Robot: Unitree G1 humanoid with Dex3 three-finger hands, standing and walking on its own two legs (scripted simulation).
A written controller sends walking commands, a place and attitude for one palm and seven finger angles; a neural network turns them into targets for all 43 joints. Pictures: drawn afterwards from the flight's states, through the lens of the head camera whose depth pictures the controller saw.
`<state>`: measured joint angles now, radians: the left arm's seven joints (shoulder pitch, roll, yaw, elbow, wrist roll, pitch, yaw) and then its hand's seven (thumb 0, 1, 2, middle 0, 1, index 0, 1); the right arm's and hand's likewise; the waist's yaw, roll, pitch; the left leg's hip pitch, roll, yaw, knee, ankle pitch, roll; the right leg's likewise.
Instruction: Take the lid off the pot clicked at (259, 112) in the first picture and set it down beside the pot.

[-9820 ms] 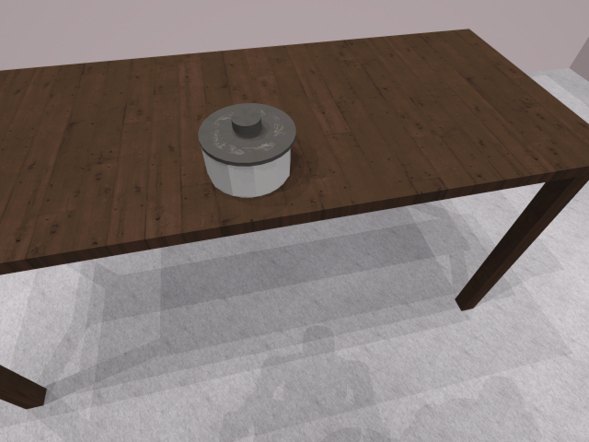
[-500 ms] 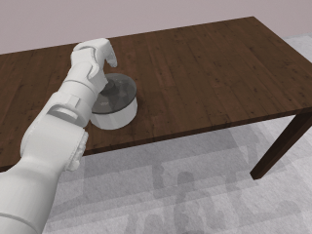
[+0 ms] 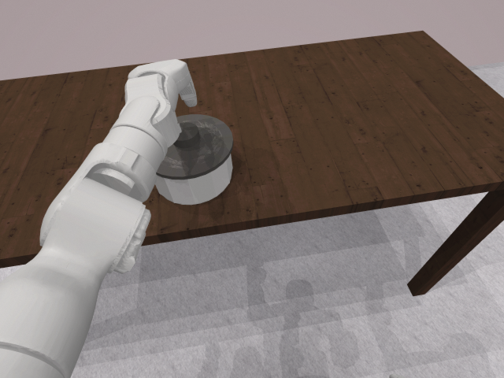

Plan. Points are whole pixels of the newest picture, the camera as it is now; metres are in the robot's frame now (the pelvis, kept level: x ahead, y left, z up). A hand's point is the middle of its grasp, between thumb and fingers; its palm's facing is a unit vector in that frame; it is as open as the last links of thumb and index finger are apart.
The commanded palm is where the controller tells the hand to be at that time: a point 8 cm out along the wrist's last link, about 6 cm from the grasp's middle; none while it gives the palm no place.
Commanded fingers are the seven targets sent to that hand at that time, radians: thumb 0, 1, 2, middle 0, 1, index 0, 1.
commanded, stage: lower the open fingers around the knob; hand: left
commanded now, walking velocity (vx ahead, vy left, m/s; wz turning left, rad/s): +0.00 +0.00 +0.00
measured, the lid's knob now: (185, 135) +0.53 +0.10 +0.10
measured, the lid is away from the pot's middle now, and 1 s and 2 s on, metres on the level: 0.00 0.00 0.01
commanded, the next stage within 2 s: close the fingers and squeeze the knob in 0.96 s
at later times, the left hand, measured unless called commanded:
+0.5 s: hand (183, 126) +0.50 +0.09 +0.14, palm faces -0.38 -0.10 -0.92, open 10.1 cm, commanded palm +0.50 +0.11 +0.20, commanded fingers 0.00 -0.35 1.55 -0.85 -0.08 -0.85 -0.08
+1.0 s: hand (179, 136) +0.49 +0.10 +0.13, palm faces -0.38 -0.10 -0.92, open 10.2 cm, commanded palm +0.50 +0.11 +0.18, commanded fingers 0.00 -0.35 1.55 -0.85 -0.08 -0.85 -0.08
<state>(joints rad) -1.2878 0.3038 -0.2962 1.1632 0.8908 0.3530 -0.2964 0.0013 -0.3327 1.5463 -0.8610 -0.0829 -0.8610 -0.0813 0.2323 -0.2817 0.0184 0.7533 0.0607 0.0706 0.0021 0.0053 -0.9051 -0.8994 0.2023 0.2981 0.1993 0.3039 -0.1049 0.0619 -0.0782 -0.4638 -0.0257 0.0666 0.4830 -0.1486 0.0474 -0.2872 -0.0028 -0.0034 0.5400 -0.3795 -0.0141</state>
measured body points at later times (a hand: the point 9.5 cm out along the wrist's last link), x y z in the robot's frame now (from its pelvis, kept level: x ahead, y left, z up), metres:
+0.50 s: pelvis +0.01 +0.00 +0.00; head +0.05 -0.03 +0.45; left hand +0.52 +0.09 +0.19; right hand +0.01 -0.27 -0.14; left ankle +0.05 +0.10 -0.73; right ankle -0.07 -0.11 -0.73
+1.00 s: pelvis +0.01 -0.01 +0.00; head +0.05 -0.03 +0.45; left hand +0.51 +0.10 +0.18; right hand +0.06 -0.28 -0.14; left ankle +0.05 +0.10 -0.73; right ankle -0.07 -0.11 -0.73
